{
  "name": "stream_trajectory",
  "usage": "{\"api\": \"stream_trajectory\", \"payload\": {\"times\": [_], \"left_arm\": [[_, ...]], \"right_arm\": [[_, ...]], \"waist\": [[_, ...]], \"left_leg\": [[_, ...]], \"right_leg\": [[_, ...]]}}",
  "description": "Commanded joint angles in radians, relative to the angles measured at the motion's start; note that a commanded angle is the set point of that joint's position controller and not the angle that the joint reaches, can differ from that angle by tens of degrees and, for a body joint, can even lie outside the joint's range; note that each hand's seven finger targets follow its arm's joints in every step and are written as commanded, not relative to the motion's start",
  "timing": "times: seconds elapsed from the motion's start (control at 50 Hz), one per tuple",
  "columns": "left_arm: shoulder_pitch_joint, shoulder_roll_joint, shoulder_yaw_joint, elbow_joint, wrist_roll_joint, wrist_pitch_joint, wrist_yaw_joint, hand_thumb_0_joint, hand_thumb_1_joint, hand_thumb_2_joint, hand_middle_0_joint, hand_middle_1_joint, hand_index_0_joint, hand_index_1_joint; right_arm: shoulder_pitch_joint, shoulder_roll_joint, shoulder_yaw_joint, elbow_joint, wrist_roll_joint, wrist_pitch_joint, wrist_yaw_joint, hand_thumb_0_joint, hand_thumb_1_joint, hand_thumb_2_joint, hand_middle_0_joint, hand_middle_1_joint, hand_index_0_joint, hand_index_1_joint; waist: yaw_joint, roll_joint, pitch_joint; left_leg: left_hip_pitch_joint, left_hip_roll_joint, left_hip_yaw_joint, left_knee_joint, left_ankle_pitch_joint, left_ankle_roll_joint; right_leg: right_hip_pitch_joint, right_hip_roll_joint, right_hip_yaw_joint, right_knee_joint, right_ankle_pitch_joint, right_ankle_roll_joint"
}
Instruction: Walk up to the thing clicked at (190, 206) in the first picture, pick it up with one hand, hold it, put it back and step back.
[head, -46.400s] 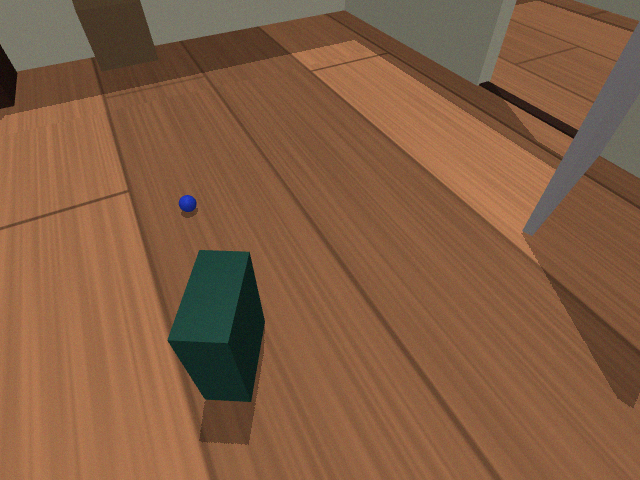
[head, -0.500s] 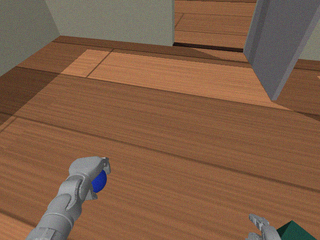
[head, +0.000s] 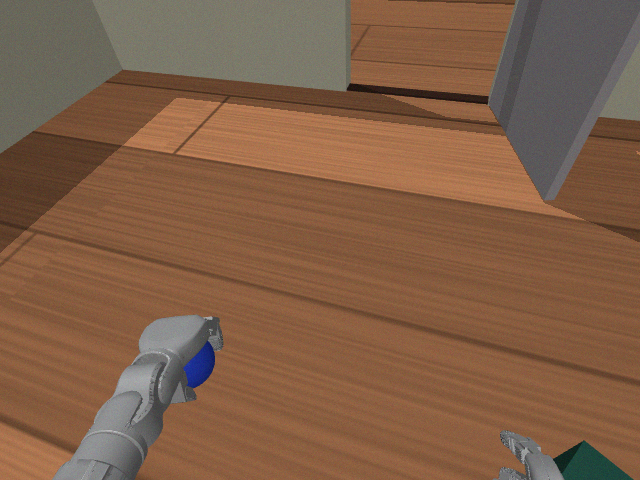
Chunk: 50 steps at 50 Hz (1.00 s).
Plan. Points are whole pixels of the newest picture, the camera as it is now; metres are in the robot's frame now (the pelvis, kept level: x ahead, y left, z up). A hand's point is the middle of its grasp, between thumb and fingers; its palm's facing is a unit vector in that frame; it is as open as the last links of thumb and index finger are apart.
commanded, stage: crouch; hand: left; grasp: from above
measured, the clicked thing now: (187, 360) +0.31 +0.23 -0.06
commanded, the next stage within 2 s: lower in 1.96 s
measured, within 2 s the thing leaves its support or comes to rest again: neither
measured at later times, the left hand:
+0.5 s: hand (198, 394) +0.29 +0.23 -0.14, palm faces -0.47 +0.00 -0.88, open 9.8 cm
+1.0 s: hand (227, 411) +0.34 +0.25 -0.39, palm faces -0.46 +0.00 -0.89, open 9.7 cm
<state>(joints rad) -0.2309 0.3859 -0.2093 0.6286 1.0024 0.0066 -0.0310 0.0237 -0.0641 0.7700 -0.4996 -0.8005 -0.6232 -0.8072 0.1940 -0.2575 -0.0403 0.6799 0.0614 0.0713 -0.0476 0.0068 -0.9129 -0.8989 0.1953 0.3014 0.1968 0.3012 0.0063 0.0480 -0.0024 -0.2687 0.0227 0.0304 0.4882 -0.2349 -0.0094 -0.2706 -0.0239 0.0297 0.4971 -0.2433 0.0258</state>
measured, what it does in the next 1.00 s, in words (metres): lowers itself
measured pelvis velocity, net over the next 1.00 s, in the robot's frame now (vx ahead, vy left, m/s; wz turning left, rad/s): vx -0.06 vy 0.01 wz -0.01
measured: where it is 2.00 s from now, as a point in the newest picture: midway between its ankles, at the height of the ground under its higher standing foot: outside the picture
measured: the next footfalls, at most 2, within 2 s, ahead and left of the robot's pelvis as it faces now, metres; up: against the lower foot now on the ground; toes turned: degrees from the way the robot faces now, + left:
none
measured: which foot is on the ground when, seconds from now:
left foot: down 0.00-1.00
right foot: down 0.00-1.00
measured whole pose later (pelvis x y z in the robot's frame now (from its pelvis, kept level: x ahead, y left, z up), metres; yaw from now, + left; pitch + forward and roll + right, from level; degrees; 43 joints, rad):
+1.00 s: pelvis -0.06 +0.01 -0.25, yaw +0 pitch +34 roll -4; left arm -0.69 0.48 0.00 1.23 1.19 -0.11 0.37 0.02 -0.04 0.69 -0.51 -0.80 -0.65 -0.80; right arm 0.22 -0.24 -0.05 0.76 -0.07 -0.04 0.01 0.00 -0.90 -0.89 0.20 0.30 0.20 0.30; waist -0.15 0.05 -0.20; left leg -1.75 0.02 -0.05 1.76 -0.61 0.00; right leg -1.70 -0.01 0.00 1.72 -0.62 0.04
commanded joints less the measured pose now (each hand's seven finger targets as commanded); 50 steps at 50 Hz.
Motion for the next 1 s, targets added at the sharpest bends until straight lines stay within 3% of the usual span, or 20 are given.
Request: {"api": "stream_trajectory", "payload": {"times": [0.0, 0.02, 0.04, 0.06, 0.12, 0.14, 0.16, 0.18, 0.3, 0.38, 0.48, 0.56, 0.58, 0.62, 0.68, 0.74, 0.8, 0.84, 0.88, 0.98], "left_arm": [[-0.376, 0.233, 0.125, -0.204, 0.003, -0.005, 0.055, 0.0, 0.461, 0.995, -0.808, -0.976, -0.838, -0.946], [-0.367, 0.239, 0.132, -0.195, 0.004, -0.005, 0.057, 0.0, 0.446, 0.984, -0.796, -0.975, -0.826, -0.944], [-0.344, 0.2, 0.101, -0.185, 0.006, -0.005, 0.055, 0.0, 0.504, 0.914, -0.818, -1.033, -0.877, -0.972], [-0.343, 0.199, 0.105, -0.214, 0.003, -0.007, 0.056, 0.0, 0.424, 0.927, -0.738, -1.008, -0.797, -0.956], [-0.327, 0.215, 0.126, -0.154, 0.012, -0.008, 0.079, 0.0, 0.405, 0.964, -0.758, -0.973, -0.79, -0.941], [-0.33, 0.188, 0.103, -0.157, 0.015, -0.011, 0.085, 0.0, 0.42, 0.964, -0.767, -0.977, -0.799, -0.945], [-0.332, 0.174, 0.091, -0.117, 0.02, -0.014, 0.097, 0.0, 0.412, 0.978, -0.769, -0.977, -0.798, -0.948], [-0.319, 0.177, 0.1, -0.103, 0.025, -0.019, 0.112, 0.0, 0.421, 0.961, -0.77, -0.975, -0.803, -0.943], [-0.376, 0.149, 0.089, 0.055, 0.075, -0.042, 0.236, 0.0, 0.443, 0.968, -0.783, -0.983, -0.818, -0.948], [-0.455, 0.129, 0.079, 0.175, 0.114, -0.053, 0.308, 0.0, 0.506, 0.982, -0.832, -0.991, -0.868, -0.956], [-0.556, 0.178, 0.129, 0.28, 0.176, -0.081, 0.404, 0.0, 0.485, 0.931, -0.796, -1.008, -0.846, -0.958], [-0.642, 0.215, 0.165, 0.309, 0.184, -0.083, 0.459, 0.0, 0.512, 0.904, -0.808, -0.993, -0.861, -0.938], [-0.649, 0.202, 0.156, 0.349, 0.183, -0.079, 0.467, 0.0, 0.509, 0.928, -0.814, -0.998, -0.863, -0.948], [-0.673, 0.24, 0.185, 0.381, 0.185, -0.073, 0.48, 0.0, 0.493, 0.927, -0.815, -0.951, -0.855, -0.911], [-0.704, 0.259, 0.194, 0.394, 0.182, -0.067, 0.481, 0.0, 0.48, 0.899, -0.808, -0.944, -0.849, -0.902], [-0.719, 0.259, 0.199, 0.419, 0.157, -0.059, 0.47, 0.0, 0.461, 0.921, -0.8, -0.948, -0.837, -0.912], [-0.729, 0.315, 0.227, 0.426, 0.167, -0.066, 0.457, 0.0, 0.427, 0.924, -0.786, -0.927, -0.817, -0.897], [-0.739, 0.299, 0.224, 0.432, 0.161, -0.079, 0.448, 0.0, 0.462, 0.921, -0.791, -0.964, -0.833, -0.922], [-0.787, 0.366, 0.255, 0.421, 0.175, -0.096, 0.45, 0.0, 0.458, 0.944, -0.81, -0.928, -0.84, -0.899], [-0.826, 0.37, 0.268, 0.43, 0.196, -0.142, 0.464, 0.0, 0.485, 0.91, -0.819, -0.922, -0.859, -0.882]], "right_arm": [[-0.073, -0.13, -0.039, -0.137, -0.005, -0.037, -0.01, 0.0, -0.904, -0.9, 0.199, 0.3, 0.2, 0.3], [-0.076, -0.127, -0.039, -0.136, -0.005, -0.037, -0.009, 0.0, -0.906, -0.901, 0.199, 0.3, 0.199, 0.3], [-0.075, -0.124, -0.038, -0.139, -0.007, -0.037, -0.008, 0.0, -0.927, -0.913, 0.2, 0.301, 0.2, 0.3], [-0.081, -0.123, -0.039, -0.146, -0.003, -0.036, -0.007, 0.0, -0.884, -0.896, 0.2, 0.301, 0.201, 0.301], [-0.072, -0.128, -0.04, -0.132, -0.008, -0.034, -0.008, 0.0, -0.889, -0.898, 0.2, 0.3, 0.2, 0.3], [-0.069, -0.123, -0.039, -0.136, -0.008, -0.034, -0.007, 0.0, -0.889, -0.897, 0.2, 0.3, 0.2, 0.3], [-0.065, -0.126, -0.039, -0.13, -0.01, -0.033, -0.005, 0.0, -0.891, -0.898, 0.2, 0.3, 0.2, 0.3], [-0.065, -0.124, -0.04, -0.127, -0.01, -0.032, -0.005, 0.0, -0.89, -0.898, 0.2, 0.3, 0.2, 0.3], [-0.008, -0.136, -0.055, -0.083, -0.03, -0.026, 0.013, 0.0, -0.89, -0.896, 0.199, 0.3, 0.2, 0.3], [0.04, -0.144, -0.068, -0.045, -0.046, -0.033, 0.029, 0.0, -0.893, -0.896, 0.199, 0.299, 0.199, 0.299], [0.084, -0.151, -0.085, -0.039, -0.068, -0.051, 0.038, 0.0, -0.896, -0.896, 0.199, 0.299, 0.2, 0.299], [0.106, -0.166, -0.092, -0.028, -0.084, -0.068, 0.03, 0.0, -0.895, -0.895, 0.199, 0.299, 0.2, 0.299], [0.112, -0.167, -0.092, -0.022, -0.086, -0.073, 0.027, 0.0, -0.897, -0.896, 0.199, 0.299, 0.2, 0.299], [0.123, -0.177, -0.099, -0.009, -0.093, -0.081, 0.02, 0.0, -0.892, -0.895, 0.199, 0.299, 0.2, 0.299], [0.129, -0.177, -0.095, -0.006, -0.104, -0.091, 0.015, 0.0, -0.895, -0.895, 0.199, 0.299, 0.2, 0.299], [0.133, -0.18, -0.098, -0.003, -0.11, -0.101, 0.014, 0.0, -0.894, -0.895, 0.2, 0.299, 0.2, 0.299], [0.133, -0.192, -0.099, -0.003, -0.115, -0.107, 0.016, 0.0, -0.894, -0.896, 0.199, 0.299, 0.2, 0.299], [0.139, -0.186, -0.091, 0.001, -0.122, -0.116, 0.025, 0.0, -0.895, -0.896, 0.2, 0.299, 0.2, 0.299], [0.136, -0.191, -0.088, 0.005, -0.123, -0.121, 0.029, 0.0, -0.895, -0.897, 0.2, 0.299, 0.2, 0.299], [0.157, -0.203, -0.077, 0.032, -0.14, -0.141, 0.056, 0.0, -0.895, -0.897, 0.2, 0.299, 0.2, 0.299]], "waist": [[-0.01, -0.026, -0.246], [0.001, -0.026, -0.252], [-0.004, -0.028, -0.248], [0.001, -0.01, -0.264], [-0.005, -0.043, -0.233], [-0.014, -0.054, -0.229], [-0.027, -0.074, -0.206], [-0.017, -0.065, -0.191], [-0.05, -0.064, -0.234], [-0.077, -0.068, -0.288], [-0.079, -0.003, -0.396], [-0.086, 0.059, -0.558], [-0.103, 0.05, -0.56], [-0.095, 0.044, -0.599], [-0.114, 0.064, -0.673], [-0.124, 0.059, -0.698], [-0.12, 0.07, -0.732], [-0.135, 0.073, -0.748], [-0.137, 0.079, -0.766], [-0.166, 0.132, -0.805]], "left_leg": [[0.125, -0.038, 0.005, -0.05, 0.182, 0.022], [0.124, -0.036, 0.004, -0.052, 0.184, 0.022], [0.126, -0.039, 0.006, -0.052, 0.18, 0.022], [0.141, -0.039, 0.008, -0.052, 0.191, 0.02], [0.116, -0.039, 0.005, -0.047, 0.183, 0.022], [0.112, -0.041, 0.007, -0.042, 0.178, 0.024], [0.1, -0.039, 0.003, -0.042, 0.152, 0.022], [0.085, -0.042, 0.004, -0.042, 0.134, 0.022], [0.013, -0.04, 0.001, 0.057, 0.133, 0.015], [-0.132, -0.036, -0.005, 0.214, 0.098, 0.01], [-0.384, -0.035, -0.008, 0.441, 0.0, 0.003], [-0.497, -0.028, -0.019, 0.599, -0.005, 0.009], [-0.55, -0.029, -0.025, 0.631, -0.028, 0.012], [-0.636, -0.025, -0.036, 0.698, -0.057, 0.015], [-0.738, -0.023, -0.05, 0.786, -0.094, 0.02], [-0.817, -0.02, -0.064, 0.841, -0.168, 0.017], [-0.884, -0.023, -0.07, 0.897, -0.242, 0.017], [-0.94, -0.024, -0.072, 0.954, -0.249, 0.021], [-0.983, -0.027, -0.077, 0.998, -0.287, 0.023], [-1.014, -0.024, -0.113, 1.097, -0.256, 0.015]], "right_leg": [[0.038, 0.045, -0.026, -0.077, 0.16, -0.03], [0.044, 0.045, -0.028, -0.074, 0.157, -0.032], [0.04, 0.043, -0.026, -0.077, 0.156, -0.032], [0.042, 0.043, -0.024, -0.073, 0.166, -0.033], [0.033, 0.044, -0.029, -0.075, 0.157, -0.031], [0.021, 0.043, -0.027, -0.074, 0.158, -0.029], [0.006, 0.044, -0.029, -0.073, 0.132, -0.029], [-0.006, 0.042, -0.029, -0.074, 0.113, -0.03], [-0.112, 0.038, -0.03, 0.015, 0.118, -0.032], [-0.264, 0.039, -0.032, 0.157, 0.092, -0.034], [-0.498, 0.039, -0.036, 0.38, 0.008, -0.045], [-0.663, 0.048, -0.049, 0.547, -0.013, -0.054], [-0.708, 0.047, -0.054, 0.582, -0.029, -0.055], [-0.782, 0.051, -0.061, 0.658, -0.055, -0.058], [-0.874, 0.047, -0.066, 0.754, -0.086, -0.057], [-0.966, 0.04, -0.074, 0.821, -0.148, -0.058], [-1.045, 0.04, -0.08, 0.888, -0.214, -0.062], [-1.095, 0.036, -0.084, 0.941, -0.221, -0.062], [-1.155, 0.037, -0.086, 0.979, -0.258, -0.064], [-1.315, 0.029, -0.107, 1.099, -0.25, -0.064]]}}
